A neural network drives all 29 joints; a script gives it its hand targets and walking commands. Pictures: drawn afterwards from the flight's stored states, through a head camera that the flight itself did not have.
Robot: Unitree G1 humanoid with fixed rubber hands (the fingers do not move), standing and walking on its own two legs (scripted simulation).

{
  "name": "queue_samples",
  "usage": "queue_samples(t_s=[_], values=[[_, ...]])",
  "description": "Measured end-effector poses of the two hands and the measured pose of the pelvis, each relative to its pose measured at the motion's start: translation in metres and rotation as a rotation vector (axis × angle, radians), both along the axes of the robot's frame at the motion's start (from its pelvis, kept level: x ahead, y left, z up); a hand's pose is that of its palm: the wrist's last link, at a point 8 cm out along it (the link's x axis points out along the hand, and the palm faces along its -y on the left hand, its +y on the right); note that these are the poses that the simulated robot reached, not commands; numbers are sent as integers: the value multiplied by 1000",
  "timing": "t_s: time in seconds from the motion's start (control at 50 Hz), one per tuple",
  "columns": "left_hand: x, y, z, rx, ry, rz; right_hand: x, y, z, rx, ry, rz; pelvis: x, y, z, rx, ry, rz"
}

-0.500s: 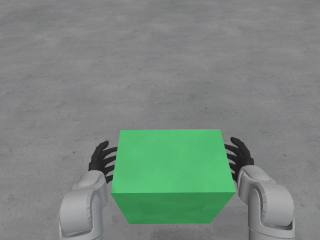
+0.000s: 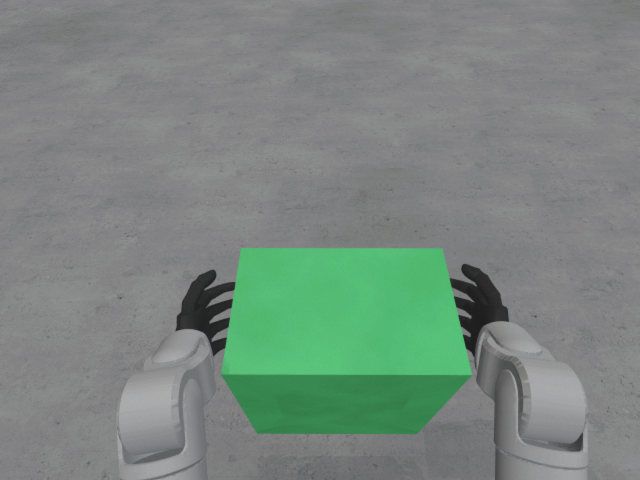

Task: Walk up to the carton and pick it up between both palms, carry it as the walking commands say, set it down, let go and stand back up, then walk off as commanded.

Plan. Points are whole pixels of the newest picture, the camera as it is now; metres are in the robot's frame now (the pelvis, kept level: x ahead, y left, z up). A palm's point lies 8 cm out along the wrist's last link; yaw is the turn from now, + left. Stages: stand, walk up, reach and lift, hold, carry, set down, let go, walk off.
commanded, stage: carry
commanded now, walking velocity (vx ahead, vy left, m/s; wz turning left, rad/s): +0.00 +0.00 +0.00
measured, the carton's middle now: (339, 351) +0.28 +0.00 +0.01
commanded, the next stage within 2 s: none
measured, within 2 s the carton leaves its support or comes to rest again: neither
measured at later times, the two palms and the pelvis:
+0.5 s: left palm (238, 383) +0.21 +0.10 +0.11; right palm (559, 354) +0.22 -0.22 +0.10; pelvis -0.03 -0.07 +0.01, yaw +2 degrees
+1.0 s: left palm (229, 384) +0.21 +0.11 +0.11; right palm (549, 358) +0.22 -0.21 +0.10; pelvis -0.04 -0.06 +0.01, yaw +3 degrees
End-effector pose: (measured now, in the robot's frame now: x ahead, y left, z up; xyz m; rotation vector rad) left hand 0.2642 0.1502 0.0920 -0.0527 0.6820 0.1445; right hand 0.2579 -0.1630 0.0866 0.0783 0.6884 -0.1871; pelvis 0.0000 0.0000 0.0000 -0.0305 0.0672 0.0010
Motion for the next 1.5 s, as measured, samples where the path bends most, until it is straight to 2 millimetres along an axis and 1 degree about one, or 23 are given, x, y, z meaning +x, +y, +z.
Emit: queue_samples(t_s=[0.04, 0.08, 0.16, 0.22, 0.3, 0.4, 0.48, 0.64, 0.78, 0.94, 1.12, 1.5], values=[[-4, -19, -6, 22, 39, -26, -11, -18, -9, 19, 40, -23, -4, -12, 2, 11, -5, 8], [-10, -32, -8, 31, 65, -39, -20, -32, -13, 30, 66, -36, -8, -22, 5, 23, -7, 9], [-18, -48, -2, 27, 49, -34, -26, -48, -6, 31, 49, -33, -14, -39, 9, 35, -4, 12], [-24, -53, 5, 20, 18, -15, -25, -53, 4, 22, 17, -14, -18, -49, 10, 38, -4, 19], [-34, -52, 9, 6, -5, 15, -24, -52, 13, 5, -6, 17, -22, -57, 10, 35, -9, 25], [-49, -50, 8, -13, 9, 54, -29, -50, 17, -20, 9, 59, -29, -65, 12, 44, -32, 31], [-55, -53, 13, -7, 4, 62, -34, -52, 18, -13, 4, 67, -33, -69, 11, 48, -42, 37], [-57, -61, 16, 8, 12, 38, -44, -61, 15, 2, 12, 43, -40, -71, 11, 44, -39, 40], [-58, -59, 15, 7, 15, 35, -46, -59, 14, 2, 15, 40, -43, -68, 11, 42, -34, 40], [-57, -49, 14, 2, 13, 51, -40, -48, 15, -4, 13, 55, -41, -62, 12, 41, -33, 43], [-51, -39, 12, -1, 11, 56, -33, -38, 14, -9, 11, 61, -36, -54, 11, 43, -35, 46], [-34, -32, 5, 9, 14, 42, -18, -32, 7, -12, 15, 54, -24, -44, 10, 45, -38, 42]])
